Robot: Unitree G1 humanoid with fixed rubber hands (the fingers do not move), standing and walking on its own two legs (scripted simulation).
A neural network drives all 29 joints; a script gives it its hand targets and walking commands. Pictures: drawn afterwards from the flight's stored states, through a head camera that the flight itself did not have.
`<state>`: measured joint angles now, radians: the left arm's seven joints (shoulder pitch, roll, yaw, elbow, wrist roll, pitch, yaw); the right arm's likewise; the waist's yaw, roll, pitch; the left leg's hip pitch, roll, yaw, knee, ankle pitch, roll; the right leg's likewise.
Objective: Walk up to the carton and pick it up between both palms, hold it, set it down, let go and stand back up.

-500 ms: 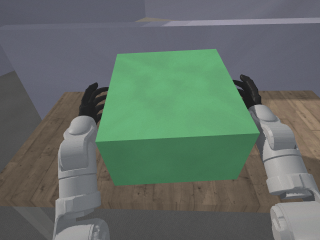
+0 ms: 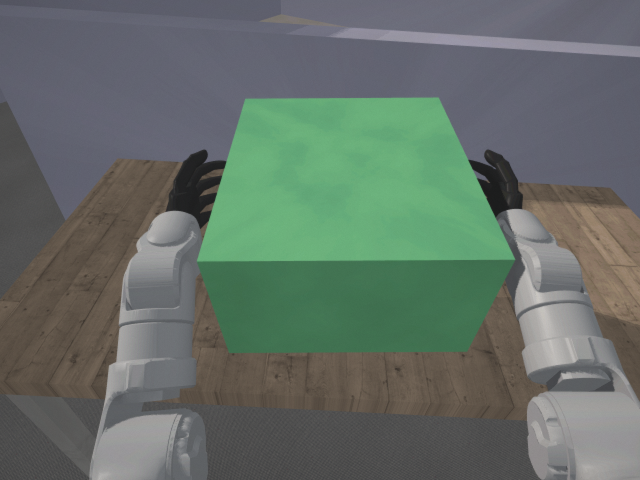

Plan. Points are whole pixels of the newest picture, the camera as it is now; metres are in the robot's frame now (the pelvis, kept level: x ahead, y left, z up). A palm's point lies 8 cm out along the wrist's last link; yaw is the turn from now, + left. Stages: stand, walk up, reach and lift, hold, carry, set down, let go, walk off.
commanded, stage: hold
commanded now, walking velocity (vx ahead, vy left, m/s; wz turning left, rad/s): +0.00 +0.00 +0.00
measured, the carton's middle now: (344, 212) +0.41 -0.01 +0.16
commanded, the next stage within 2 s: none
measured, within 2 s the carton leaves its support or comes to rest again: neither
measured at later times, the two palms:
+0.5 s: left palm (163, 219) +0.34 +0.20 +0.19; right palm (486, 210) +0.37 -0.18 +0.20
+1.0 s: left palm (200, 220) +0.34 +0.16 +0.19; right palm (523, 217) +0.36 -0.22 +0.20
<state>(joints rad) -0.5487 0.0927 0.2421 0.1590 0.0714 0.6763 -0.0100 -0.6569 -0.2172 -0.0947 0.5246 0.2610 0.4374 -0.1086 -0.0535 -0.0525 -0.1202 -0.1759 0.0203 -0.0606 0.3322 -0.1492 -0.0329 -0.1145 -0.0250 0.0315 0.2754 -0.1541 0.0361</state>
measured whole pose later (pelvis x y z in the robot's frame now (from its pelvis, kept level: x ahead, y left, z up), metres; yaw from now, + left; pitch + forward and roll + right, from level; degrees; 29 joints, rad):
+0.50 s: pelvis -0.02 -0.02 +0.00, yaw +2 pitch -2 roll +0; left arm -0.60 0.11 0.35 0.19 0.09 0.67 -0.11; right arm -0.72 -0.17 -0.09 0.51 0.18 0.48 -0.14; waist -0.02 -0.02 -0.08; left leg -0.16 0.03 -0.10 0.28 -0.10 -0.05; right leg -0.11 -0.01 0.00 0.29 -0.14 0.02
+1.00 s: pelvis +0.01 -0.01 +0.00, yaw -1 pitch -3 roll -1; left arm -0.43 0.00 0.27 -0.03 0.11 0.73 0.00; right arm -0.60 -0.28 -0.02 0.40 0.32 0.49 -0.12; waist -0.04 0.01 -0.11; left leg -0.10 0.04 -0.05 0.31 -0.16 -0.04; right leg -0.04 0.00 0.04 0.24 -0.15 0.02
